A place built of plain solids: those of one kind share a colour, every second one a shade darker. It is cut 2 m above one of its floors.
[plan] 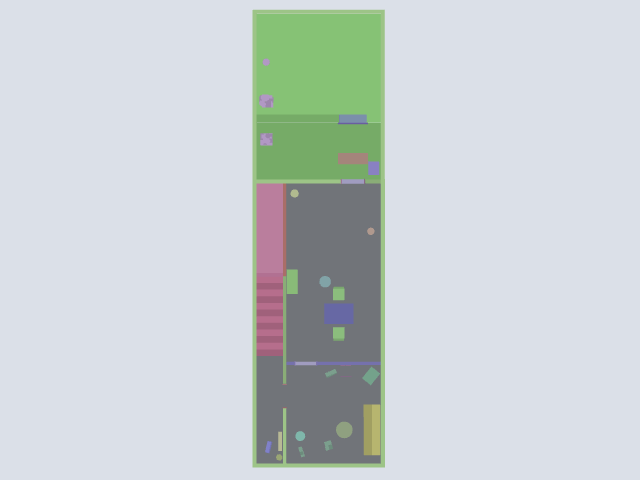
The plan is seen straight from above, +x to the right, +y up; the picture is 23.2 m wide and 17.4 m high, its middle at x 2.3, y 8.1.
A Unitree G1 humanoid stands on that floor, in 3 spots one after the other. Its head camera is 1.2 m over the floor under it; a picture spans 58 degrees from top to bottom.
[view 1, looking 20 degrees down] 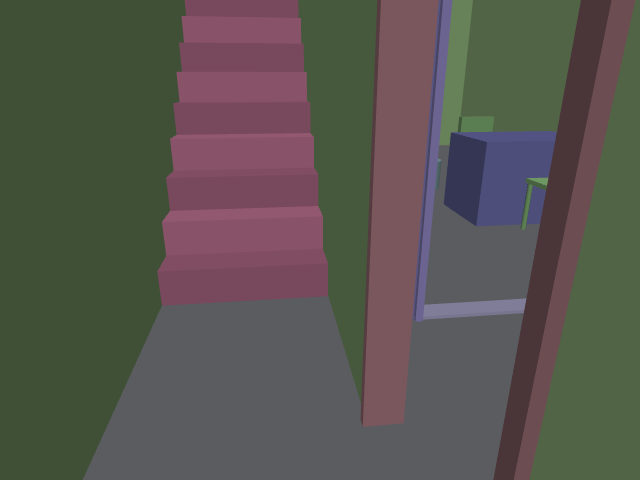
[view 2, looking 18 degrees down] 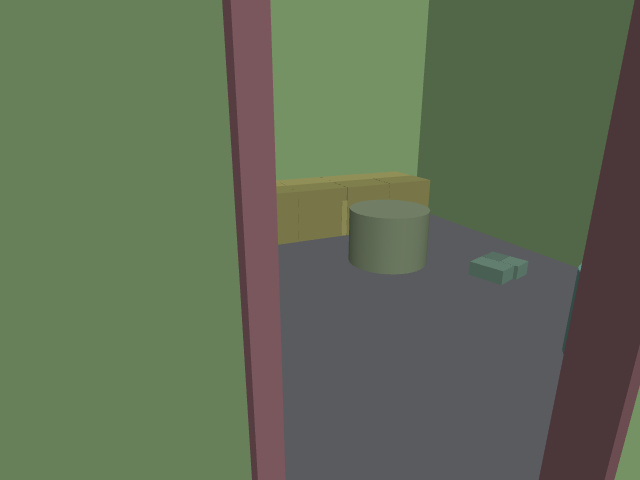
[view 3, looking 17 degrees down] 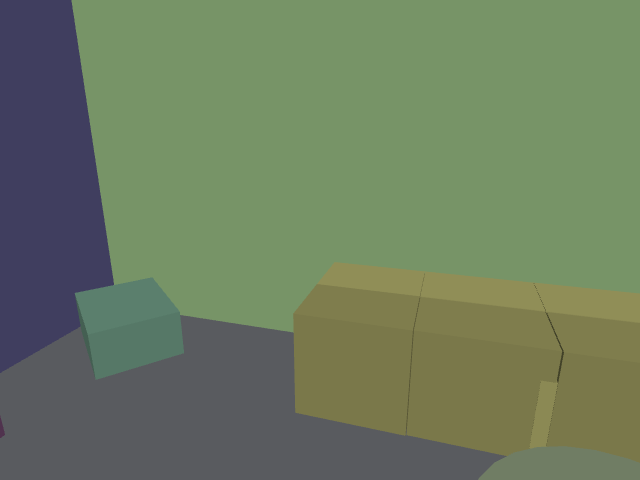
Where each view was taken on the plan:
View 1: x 0.63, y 1.60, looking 83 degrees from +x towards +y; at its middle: tread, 2.72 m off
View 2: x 0.48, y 2.99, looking -24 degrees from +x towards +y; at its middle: ground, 3.88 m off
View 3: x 2.48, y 1.60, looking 17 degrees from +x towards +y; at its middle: wall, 2.21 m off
